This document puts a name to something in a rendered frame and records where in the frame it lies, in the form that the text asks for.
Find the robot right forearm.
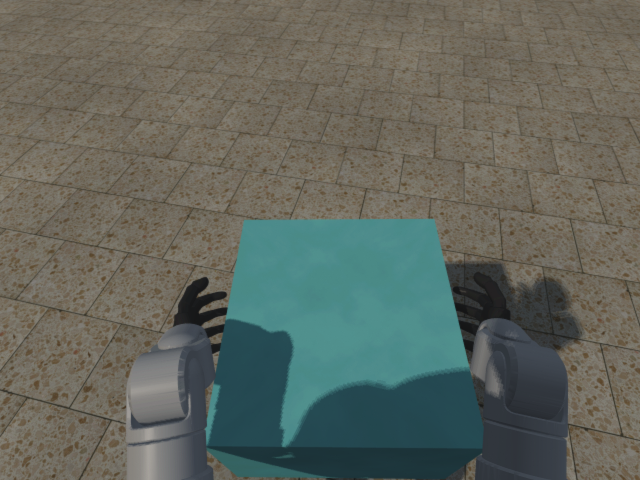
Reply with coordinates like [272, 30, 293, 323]
[470, 318, 568, 480]

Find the left robot hand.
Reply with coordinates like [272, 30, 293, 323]
[173, 277, 228, 354]

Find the right robot hand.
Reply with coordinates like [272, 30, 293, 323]
[453, 272, 510, 352]

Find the carton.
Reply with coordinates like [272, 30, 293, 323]
[205, 219, 484, 479]

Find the robot left forearm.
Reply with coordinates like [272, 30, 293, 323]
[126, 323, 216, 480]

